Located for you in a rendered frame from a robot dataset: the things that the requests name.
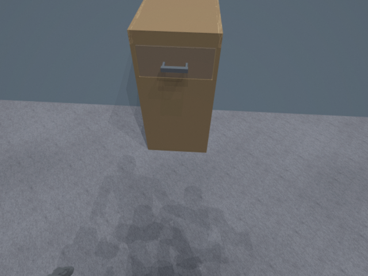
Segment handle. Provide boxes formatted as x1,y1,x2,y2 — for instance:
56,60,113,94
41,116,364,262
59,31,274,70
160,62,188,73

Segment drawer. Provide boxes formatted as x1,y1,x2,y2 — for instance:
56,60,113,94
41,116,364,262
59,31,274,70
135,45,216,79

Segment cabinet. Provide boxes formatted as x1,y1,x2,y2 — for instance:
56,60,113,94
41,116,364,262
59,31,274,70
127,0,223,153

